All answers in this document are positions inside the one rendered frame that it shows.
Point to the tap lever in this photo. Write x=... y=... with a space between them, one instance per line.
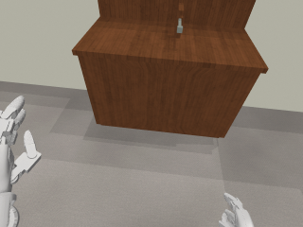
x=179 y=27

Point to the right robot hand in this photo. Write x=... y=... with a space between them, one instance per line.
x=240 y=218

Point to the left robot hand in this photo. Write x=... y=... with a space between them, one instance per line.
x=10 y=120

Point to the counter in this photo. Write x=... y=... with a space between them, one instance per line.
x=141 y=74

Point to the left robot forearm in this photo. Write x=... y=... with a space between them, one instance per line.
x=9 y=215

